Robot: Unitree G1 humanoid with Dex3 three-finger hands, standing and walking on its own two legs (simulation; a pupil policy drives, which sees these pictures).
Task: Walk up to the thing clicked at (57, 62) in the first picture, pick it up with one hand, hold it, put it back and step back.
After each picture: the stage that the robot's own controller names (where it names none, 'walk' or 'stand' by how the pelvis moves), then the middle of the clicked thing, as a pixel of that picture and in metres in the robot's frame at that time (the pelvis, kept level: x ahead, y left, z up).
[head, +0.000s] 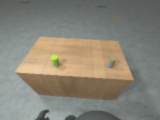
stand; (55, 61) +0.53 +0.35 -0.10
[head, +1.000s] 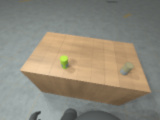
stand; (64, 62) +0.48 +0.24 -0.09
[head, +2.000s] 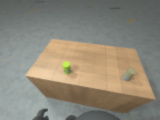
stand; (67, 68) +0.47 +0.22 -0.10
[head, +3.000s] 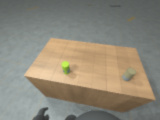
stand; (66, 68) +0.46 +0.23 -0.10
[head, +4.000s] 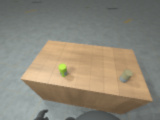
stand; (63, 70) +0.44 +0.25 -0.11
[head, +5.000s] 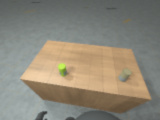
stand; (62, 70) +0.44 +0.25 -0.11
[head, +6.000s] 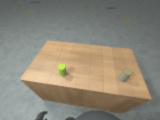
stand; (62, 70) +0.44 +0.25 -0.11
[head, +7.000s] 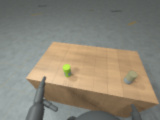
rise first; (67, 70) +0.44 +0.24 -0.10
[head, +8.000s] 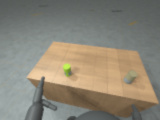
go down; (67, 70) +0.45 +0.24 -0.10
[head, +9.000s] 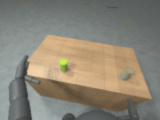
go down; (63, 65) +0.47 +0.22 -0.08
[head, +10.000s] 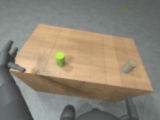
go down; (60, 59) +0.46 +0.22 -0.04
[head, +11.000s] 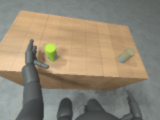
close in; (51, 53) +0.47 +0.23 +0.00
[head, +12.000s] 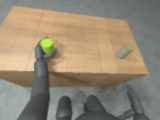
close; (48, 48) +0.49 +0.22 +0.02
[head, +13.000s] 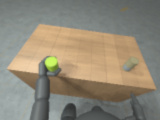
lift; (53, 66) +0.35 +0.23 +0.05
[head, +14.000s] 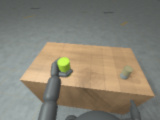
hold; (65, 67) +0.32 +0.17 +0.13
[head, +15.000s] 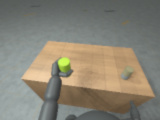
hold; (65, 68) +0.33 +0.17 +0.11
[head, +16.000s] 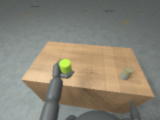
hold; (66, 69) +0.33 +0.16 +0.10
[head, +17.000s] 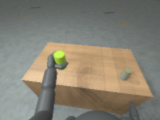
crouch; (60, 60) +0.37 +0.20 +0.13
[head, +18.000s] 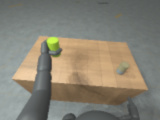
lower; (54, 47) +0.46 +0.23 +0.14
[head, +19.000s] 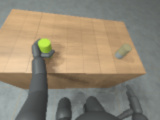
lower; (46, 49) +0.49 +0.23 +0.03
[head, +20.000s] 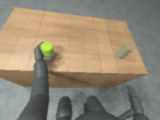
lower; (48, 52) +0.47 +0.22 +0.01
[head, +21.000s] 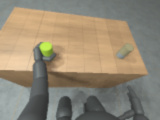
lower; (48, 52) +0.47 +0.23 +0.01
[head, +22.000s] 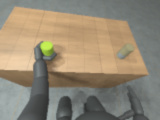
lower; (48, 51) +0.47 +0.23 +0.01
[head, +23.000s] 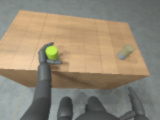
open; (53, 55) +0.45 +0.21 +0.01
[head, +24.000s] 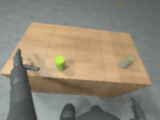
sink last; (60, 63) +0.42 +0.19 -0.03
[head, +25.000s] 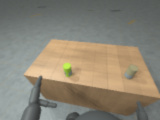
stand; (67, 70) +0.43 +0.21 -0.05
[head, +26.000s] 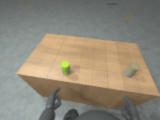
stand; (65, 68) +0.41 +0.20 -0.04
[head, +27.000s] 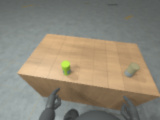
stand; (66, 68) +0.42 +0.20 -0.04
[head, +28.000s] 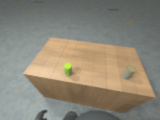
stand; (68, 69) +0.43 +0.20 -0.08
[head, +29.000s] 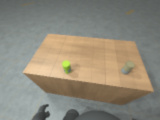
walk; (66, 67) +0.44 +0.21 -0.10
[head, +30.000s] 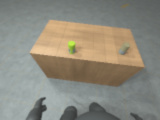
walk; (71, 47) +0.63 +0.19 -0.09
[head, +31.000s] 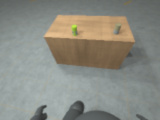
walk; (74, 30) +0.96 +0.27 -0.08
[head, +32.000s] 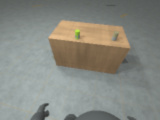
stand; (77, 34) +1.03 +0.22 -0.10
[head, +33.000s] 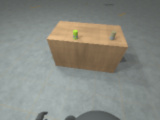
stand; (75, 34) +1.04 +0.23 -0.11
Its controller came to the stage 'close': yes
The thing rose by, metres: 0.22
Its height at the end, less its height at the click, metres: +0.00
